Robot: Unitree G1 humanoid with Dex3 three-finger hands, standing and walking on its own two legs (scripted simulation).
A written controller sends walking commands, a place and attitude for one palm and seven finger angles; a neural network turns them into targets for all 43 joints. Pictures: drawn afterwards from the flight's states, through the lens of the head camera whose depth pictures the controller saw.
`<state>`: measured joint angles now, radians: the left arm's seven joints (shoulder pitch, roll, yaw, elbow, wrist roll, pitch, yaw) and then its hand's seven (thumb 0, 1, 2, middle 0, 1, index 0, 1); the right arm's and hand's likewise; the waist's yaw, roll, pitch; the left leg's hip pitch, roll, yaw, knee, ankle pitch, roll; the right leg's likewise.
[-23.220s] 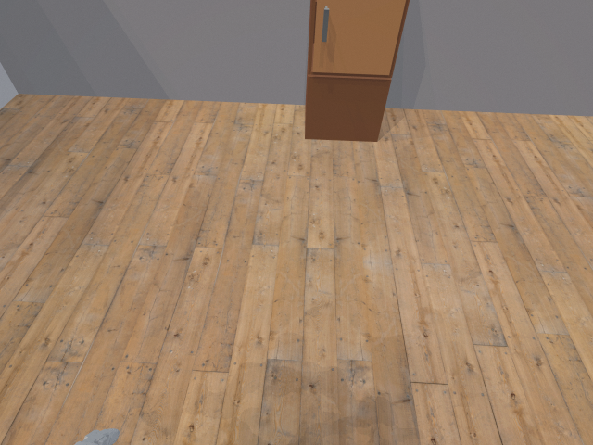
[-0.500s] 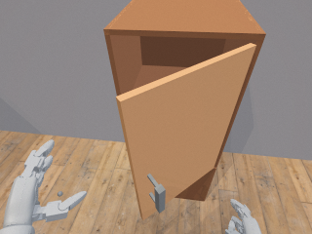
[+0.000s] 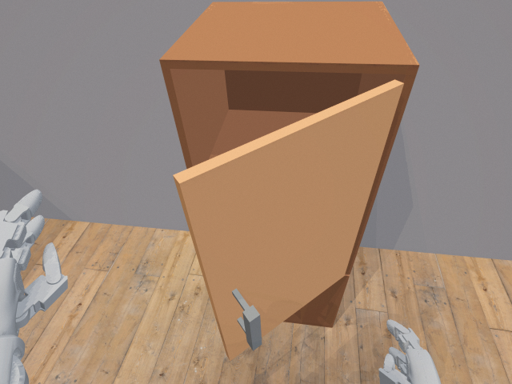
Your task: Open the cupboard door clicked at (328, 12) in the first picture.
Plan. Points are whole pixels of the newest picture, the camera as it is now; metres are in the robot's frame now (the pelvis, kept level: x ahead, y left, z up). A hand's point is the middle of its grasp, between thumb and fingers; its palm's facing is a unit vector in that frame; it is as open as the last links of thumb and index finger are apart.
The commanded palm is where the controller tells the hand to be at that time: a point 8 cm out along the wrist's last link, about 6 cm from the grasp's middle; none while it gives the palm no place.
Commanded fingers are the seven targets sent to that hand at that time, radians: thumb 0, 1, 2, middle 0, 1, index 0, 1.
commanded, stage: draw the hand back to the body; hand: left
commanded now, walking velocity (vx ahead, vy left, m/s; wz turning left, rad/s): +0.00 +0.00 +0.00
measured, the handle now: (246, 319) +0.27 +0.06 -0.10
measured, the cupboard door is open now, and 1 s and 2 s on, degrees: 43 43 43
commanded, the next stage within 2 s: step back with the hand held close in 0.16 s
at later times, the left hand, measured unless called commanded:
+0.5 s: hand (67, 275) +0.19 +0.25 +0.16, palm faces +0.38 -0.80 -0.46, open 7.4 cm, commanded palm +0.13 +0.30 +0.18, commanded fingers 0.00 0.90 0.90 -0.20 -0.30 -0.20 -0.30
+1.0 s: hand out of the picture +0.09 +0.29 +0.16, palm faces +0.44 -0.75 -0.49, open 7.4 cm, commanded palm +0.02 +0.32 +0.18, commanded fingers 0.00 0.90 0.90 -0.20 -0.30 -0.20 -0.30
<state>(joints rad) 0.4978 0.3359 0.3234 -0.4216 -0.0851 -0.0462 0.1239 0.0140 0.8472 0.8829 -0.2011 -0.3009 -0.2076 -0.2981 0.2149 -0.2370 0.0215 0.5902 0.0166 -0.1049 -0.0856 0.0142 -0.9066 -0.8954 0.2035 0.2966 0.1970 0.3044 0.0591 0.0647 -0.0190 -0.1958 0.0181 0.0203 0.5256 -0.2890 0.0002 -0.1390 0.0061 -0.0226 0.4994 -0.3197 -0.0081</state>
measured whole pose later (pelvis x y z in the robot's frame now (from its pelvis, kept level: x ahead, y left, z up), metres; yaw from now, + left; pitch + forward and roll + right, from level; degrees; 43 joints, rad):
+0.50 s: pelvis -0.02 +0.00 +0.01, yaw -1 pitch -1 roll -1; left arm 0.50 0.37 0.37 -0.41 -0.06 -0.12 0.11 0.02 0.89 0.90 -0.21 -0.30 -0.21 -0.30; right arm 0.15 -0.25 0.00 0.58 0.00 -0.03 -0.08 0.01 -0.91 -0.90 0.20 0.30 0.20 0.30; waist 0.02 0.05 0.03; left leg -0.21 0.04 0.04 0.45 -0.22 -0.01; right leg -0.15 0.02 -0.01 0.41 -0.24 -0.01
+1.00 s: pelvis -0.10 +0.02 -0.01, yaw +3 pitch -2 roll -2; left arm 0.53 0.41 0.41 -0.49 -0.01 -0.19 0.15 0.02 0.89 0.90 -0.21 -0.30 -0.22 -0.30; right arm 0.22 -0.21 0.00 0.55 0.01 -0.05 -0.08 0.01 -0.91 -0.90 0.20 0.30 0.20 0.30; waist -0.01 0.02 0.05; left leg -0.40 0.01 0.01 0.57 -0.18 0.04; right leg -0.32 0.04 0.03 0.55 -0.23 0.03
